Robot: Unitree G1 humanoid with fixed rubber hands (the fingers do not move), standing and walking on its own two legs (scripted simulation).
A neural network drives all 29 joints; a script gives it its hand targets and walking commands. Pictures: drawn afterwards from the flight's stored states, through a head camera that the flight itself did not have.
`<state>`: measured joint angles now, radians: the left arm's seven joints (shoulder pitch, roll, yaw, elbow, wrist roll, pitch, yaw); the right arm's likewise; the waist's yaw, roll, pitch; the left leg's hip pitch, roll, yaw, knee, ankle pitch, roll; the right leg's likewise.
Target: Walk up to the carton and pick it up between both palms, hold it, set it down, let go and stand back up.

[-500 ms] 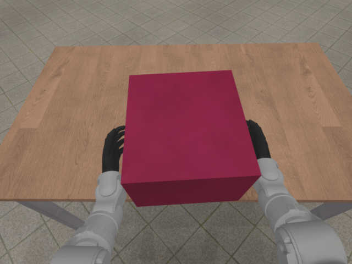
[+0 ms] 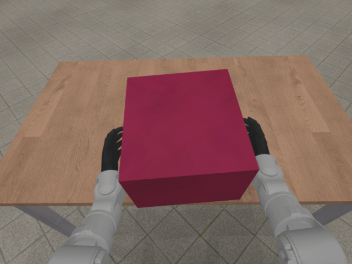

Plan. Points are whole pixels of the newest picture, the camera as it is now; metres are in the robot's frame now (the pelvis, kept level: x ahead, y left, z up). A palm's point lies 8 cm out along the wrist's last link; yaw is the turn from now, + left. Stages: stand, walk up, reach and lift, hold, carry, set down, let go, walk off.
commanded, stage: reach and lift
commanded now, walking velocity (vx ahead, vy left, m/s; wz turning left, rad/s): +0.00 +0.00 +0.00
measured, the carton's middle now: (182, 137) +0.43 +0.00 +0.02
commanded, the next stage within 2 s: none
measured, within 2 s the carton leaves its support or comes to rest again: neither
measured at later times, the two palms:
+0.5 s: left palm (99, 143) +0.35 +0.18 +0.10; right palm (265, 130) +0.38 -0.18 +0.11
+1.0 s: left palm (89, 138) +0.35 +0.19 +0.13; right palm (266, 129) +0.36 -0.17 +0.13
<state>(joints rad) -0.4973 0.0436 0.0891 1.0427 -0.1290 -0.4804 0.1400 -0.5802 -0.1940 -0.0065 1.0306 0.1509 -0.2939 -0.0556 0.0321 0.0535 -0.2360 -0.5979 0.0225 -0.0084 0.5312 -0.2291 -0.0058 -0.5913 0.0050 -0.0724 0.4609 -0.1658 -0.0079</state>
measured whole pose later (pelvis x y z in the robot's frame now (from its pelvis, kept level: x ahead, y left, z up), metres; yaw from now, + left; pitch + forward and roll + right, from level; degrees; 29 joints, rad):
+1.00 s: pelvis -0.01 +0.00 +0.01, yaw +1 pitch +7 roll -1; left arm -0.50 0.11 0.15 0.52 -0.06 0.35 0.08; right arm -0.58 -0.17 -0.01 0.63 0.15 0.37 -0.16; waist 0.01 -0.01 -0.22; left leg -0.34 0.01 -0.01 0.38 -0.17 -0.01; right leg -0.33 0.00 -0.07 0.33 -0.11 -0.01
